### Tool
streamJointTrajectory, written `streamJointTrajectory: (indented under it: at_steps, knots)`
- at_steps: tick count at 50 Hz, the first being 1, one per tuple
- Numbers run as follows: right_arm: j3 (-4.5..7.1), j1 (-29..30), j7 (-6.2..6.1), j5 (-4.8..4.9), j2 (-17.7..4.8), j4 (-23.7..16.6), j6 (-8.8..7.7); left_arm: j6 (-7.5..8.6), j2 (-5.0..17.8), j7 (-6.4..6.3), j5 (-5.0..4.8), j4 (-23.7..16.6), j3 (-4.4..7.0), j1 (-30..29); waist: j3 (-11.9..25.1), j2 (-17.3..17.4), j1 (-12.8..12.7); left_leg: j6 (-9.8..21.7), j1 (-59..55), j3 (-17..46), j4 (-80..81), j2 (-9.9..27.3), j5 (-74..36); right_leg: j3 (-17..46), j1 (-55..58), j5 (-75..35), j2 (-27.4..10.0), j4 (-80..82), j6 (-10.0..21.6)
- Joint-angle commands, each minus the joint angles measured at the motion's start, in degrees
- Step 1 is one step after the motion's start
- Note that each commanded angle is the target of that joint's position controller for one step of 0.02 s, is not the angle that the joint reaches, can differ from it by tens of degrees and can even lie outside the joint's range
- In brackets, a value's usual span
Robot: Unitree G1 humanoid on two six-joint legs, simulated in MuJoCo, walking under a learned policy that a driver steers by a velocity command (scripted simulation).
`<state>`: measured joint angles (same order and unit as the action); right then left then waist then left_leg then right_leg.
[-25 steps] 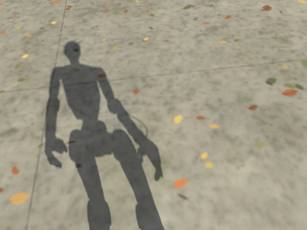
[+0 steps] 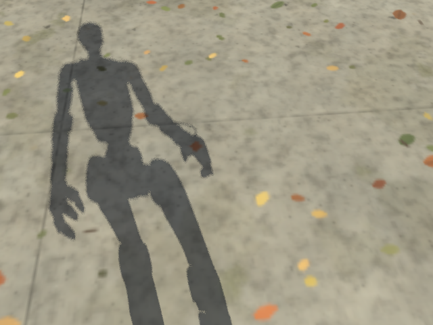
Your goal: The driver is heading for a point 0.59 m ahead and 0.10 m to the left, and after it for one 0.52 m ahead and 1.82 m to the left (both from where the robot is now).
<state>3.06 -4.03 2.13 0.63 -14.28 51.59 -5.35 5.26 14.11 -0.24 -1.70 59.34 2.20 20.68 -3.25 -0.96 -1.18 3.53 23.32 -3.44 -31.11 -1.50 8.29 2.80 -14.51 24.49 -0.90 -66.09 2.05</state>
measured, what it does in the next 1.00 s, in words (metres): walks ahead, turning left: right foot, then left foot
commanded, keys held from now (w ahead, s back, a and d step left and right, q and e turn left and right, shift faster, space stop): no key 0.48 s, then q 0.32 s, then w+q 0.20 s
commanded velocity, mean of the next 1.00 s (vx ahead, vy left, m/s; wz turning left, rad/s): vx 0.13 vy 0.00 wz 0.19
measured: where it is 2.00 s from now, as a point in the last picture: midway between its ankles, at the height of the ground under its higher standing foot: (188, 284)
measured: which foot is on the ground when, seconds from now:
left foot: down 0.00-0.60, up 0.62-0.82, down 0.84-1.00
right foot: up 0.00-0.32, down 0.34-0.84, up 0.86-1.00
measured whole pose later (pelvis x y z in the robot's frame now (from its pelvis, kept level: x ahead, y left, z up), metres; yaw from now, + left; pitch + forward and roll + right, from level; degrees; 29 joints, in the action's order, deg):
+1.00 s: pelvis +0.14 +0.03 +0.02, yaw +15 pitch +1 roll -4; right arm 3.7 -20.6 -1.1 0.0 -14.2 54.1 -1.1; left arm 1.3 17.6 -2.4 -0.5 53.8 6.0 2.2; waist 0.2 -1.0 2.8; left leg 3.7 11.2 3.0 -26.1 -0.2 15.5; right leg 1.1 -32.7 13.6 -1.3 -52.9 0.0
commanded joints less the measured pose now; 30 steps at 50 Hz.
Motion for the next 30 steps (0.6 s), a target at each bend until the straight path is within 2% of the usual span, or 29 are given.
streamJointTrajectory:
  at_steps: [1,3,5,7,9,12,14,16,17,18,19,20,21,23,24,25,26,28,30]
  knots:
    - [0.63,-2.58,0.31,-1.31,-4.75,-0.85,-1.10,1.24,6.28,-0.95,0.50,-4.16,1.89,-0.88,4.21,4.30,0.76,9.12,-13.69,18.67,18.98,15.83,-12.30,1.67,-17.02,-5.66,-6.36,-5.55,0.79]
    - [0.22,-3.11,0.58,-1.67,-3.81,0.46,-1.27,-0.44,3.51,-1.35,0.87,-3.24,1.71,2.05,4.50,4.72,-1.21,9.61,-8.28,12.08,19.46,13.87,-26.12,0.75,-11.45,-5.55,-6.33,-1.96,-0.25]
    - [0.33,-4.44,-0.18,-1.99,-5.62,1.75,-1.30,-1.25,3.18,-1.66,1.37,-4.31,1.80,0.37,4.07,4.74,-2.02,10.69,-6.65,8.42,19.77,13.27,-34.92,-0.16,-11.91,-8.52,-5.78,3.25,-1.63]
    - [0.25,-4.83,-1.26,-2.01,-6.46,2.32,-0.82,-1.59,3.19,-1.73,1.97,-5.91,1.66,-3.69,4.49,4.46,-1.77,10.20,-7.41,5.59,19.37,12.20,-37.44,-0.50,-12.63,-14.38,-5.98,12.53,-2.70]
    - [0.20,-5.80,-1.98,-1.75,-7.16,2.76,-0.16,-1.66,2.36,-1.41,1.99,-6.75,1.13,-7.94,5.49,4.64,-0.17,8.65,-8.42,3.34,18.84,10.59,-35.88,-1.49,-9.99,-21.09,-4.99,22.19,-2.80]
    - [0.23,-8.69,-2.37,-1.37,-8.24,4.43,0.79,-2.11,3.54,-1.07,1.57,-7.54,1.14,-12.40,6.17,4.62,1.77,8.48,-11.66,4.50,18.16,11.60,-30.12,-1.45,-7.57,-24.72,-3.47,29.38,-3.05]
    - [0.17,-8.97,-2.44,-0.94,-8.03,5.21,1.46,-2.29,4.62,-0.98,1.75,-8.03,1.34,-14.25,5.35,4.71,1.94,8.33,-13.59,6.20,16.32,12.65,-26.56,-1.01,-7.14,-22.00,-2.97,32.53,-2.39]
    - [0.00,-7.97,-2.63,-0.08,-7.34,5.51,2.10,-2.09,5.14,-0.86,2.32,-7.52,1.60,-13.13,5.30,3.98,0.17,6.55,-14.48,6.99,11.83,11.91,-21.77,-1.60,-3.38,-23.35,-2.15,39.27,-0.91]
    - [-0.33,-10.19,-2.65,-0.10,-6.15,6.09,2.19,-1.93,6.85,-1.03,2.76,-6.81,2.11,-11.60,5.95,1.94,-0.13,4.05,-14.25,6.84,8.81,9.46,-17.95,-0.40,1.30,-32.42,-3.07,44.09,0.17]
    - [-0.66,-13.82,-2.66,-1.35,-5.04,6.23,1.87,-1.94,10.32,-1.40,3.03,-6.52,2.76,-10.18,8.84,-1.95,1.99,1.61,-11.41,5.37,4.87,6.10,-10.42,3.77,8.83,-49.85,-7.83,41.38,1.98]
    - [-1.29,-20.98,-2.58,-1.76,-1.96,7.94,1.77,-2.54,10.12,-1.59,2.73,-5.97,2.52,-10.98,12.36,-8.25,5.92,-0.96,-5.41,3.73,3.83,3.01,4.20,7.53,16.45,-54.07,-11.78,38.18,7.47]
    - [-1.48,-18.81,-3.08,-1.45,-2.04,8.03,2.43,-3.05,5.50,-1.21,2.25,-5.39,1.62,-11.02,12.39,-7.85,3.98,-2.57,-5.40,2.77,3.42,2.48,10.10,9.30,14.63,-46.92,-12.20,39.10,9.35]
    - [-1.19,-15.89,-3.44,-1.08,-3.66,7.31,3.38,-3.37,4.11,-0.85,1.94,-5.33,1.26,-12.60,10.73,-6.49,3.72,-3.00,-6.04,3.03,4.83,2.53,9.95,9.36,11.36,-38.52,-10.79,40.47,8.49]
    - [-0.72,-13.59,-4.08,-0.90,-5.67,7.50,5.15,-3.52,4.99,-0.42,1.87,-6.27,1.31,-16.69,7.45,-3.89,3.53,-2.78,-8.02,2.97,6.86,2.57,7.40,6.02,6.05,-31.93,-7.20,40.80,5.59]
    - [-0.76,-13.70,-4.16,-1.05,-5.66,7.74,5.67,-3.29,5.70,-0.32,1.83,-6.01,1.51,-17.11,7.19,-3.27,3.63,-2.52,-9.18,3.08,7.26,2.78,5.89,4.79,5.17,-32.34,-6.20,40.36,4.70]
    - [-0.93,-13.81,-4.13,-0.96,-5.19,7.94,5.87,-3.02,5.92,-0.32,1.82,-5.56,1.61,-16.87,7.73,-2.68,3.44,-2.17,-9.71,3.78,7.30,3.21,3.56,3.47,6.06,-34.21,-5.58,39.57,4.14]
    - [-0.87,-12.73,-4.08,-0.73,-5.65,7.43,5.88,-2.87,6.67,-0.55,1.73,-5.38,1.94,-16.48,8.05,-1.89,2.74,-1.94,-9.24,4.23,6.49,3.27,0.64,2.53,7.50,-37.14,-5.21,38.39,4.01]
    - [-0.36,-9.81,-4.21,-0.24,-7.19,5.42,5.76,-3.07,8.82,-1.66,1.69,-5.19,2.89,-15.12,10.04,-1.24,1.51,-1.91,-6.86,4.60,2.62,2.82,-3.68,2.43,11.47,-43.26,-6.47,36.38,5.34]
    - [-0.22,-8.51,-4.34,-0.07,-6.37,3.80,6.02,-3.88,9.76,-2.94,1.87,-4.61,3.56,-11.95,12.49,-2.84,0.47,-2.77,-3.17,4.37,-3.92,1.71,-0.78,5.63,15.21,-47.97,-11.00,37.02,8.41]
Velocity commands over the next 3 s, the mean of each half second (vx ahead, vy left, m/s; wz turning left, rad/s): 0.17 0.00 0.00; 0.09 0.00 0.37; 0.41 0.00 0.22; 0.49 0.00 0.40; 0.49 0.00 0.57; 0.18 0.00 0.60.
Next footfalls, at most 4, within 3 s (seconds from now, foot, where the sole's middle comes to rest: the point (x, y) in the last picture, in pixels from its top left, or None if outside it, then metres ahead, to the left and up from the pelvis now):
0.34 right None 0.28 -0.13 -0.76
0.84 left None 0.15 0.11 -0.76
1.44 right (237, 314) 0.49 -0.03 -0.76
1.96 left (135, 246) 0.71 0.30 -0.76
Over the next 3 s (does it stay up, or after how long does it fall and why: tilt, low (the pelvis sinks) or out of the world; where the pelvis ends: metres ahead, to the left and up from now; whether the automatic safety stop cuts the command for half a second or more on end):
stays up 0.96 0.43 0.00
